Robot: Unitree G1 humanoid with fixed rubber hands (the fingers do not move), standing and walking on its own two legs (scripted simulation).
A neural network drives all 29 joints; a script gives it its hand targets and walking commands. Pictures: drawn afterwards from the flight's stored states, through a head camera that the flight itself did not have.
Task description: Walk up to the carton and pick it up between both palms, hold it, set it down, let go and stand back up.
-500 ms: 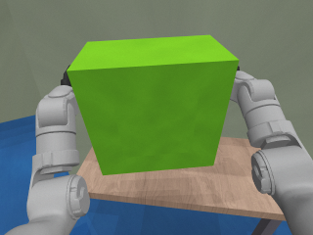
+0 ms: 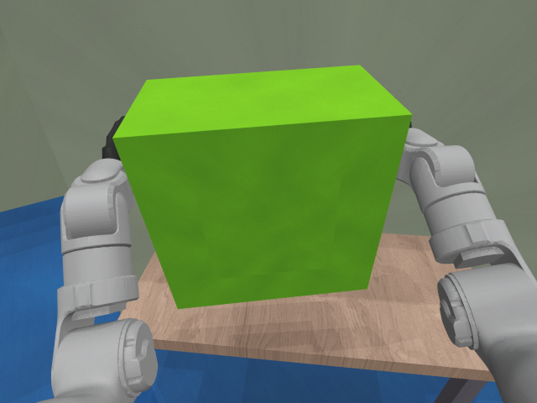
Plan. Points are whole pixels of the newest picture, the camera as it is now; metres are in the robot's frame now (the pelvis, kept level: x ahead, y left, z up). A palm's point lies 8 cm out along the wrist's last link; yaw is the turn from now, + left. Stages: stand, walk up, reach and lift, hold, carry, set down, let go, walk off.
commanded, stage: hold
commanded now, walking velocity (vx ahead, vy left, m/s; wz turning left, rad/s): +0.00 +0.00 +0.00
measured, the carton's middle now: (265, 192) +0.35 -0.01 +0.22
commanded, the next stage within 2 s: none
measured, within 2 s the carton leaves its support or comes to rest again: neither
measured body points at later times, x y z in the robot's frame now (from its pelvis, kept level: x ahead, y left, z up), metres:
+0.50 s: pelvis -0.02 +0.00 +0.00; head -0.10 +0.02 +0.44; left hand +0.36 +0.20 +0.27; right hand +0.37 -0.19 +0.30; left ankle +0.00 +0.13 -0.75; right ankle -0.01 -0.12 -0.75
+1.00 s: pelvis -0.01 -0.01 +0.00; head -0.11 +0.01 +0.44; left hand +0.37 +0.19 +0.29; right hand +0.37 -0.20 +0.31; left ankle +0.00 +0.13 -0.75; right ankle -0.01 -0.12 -0.75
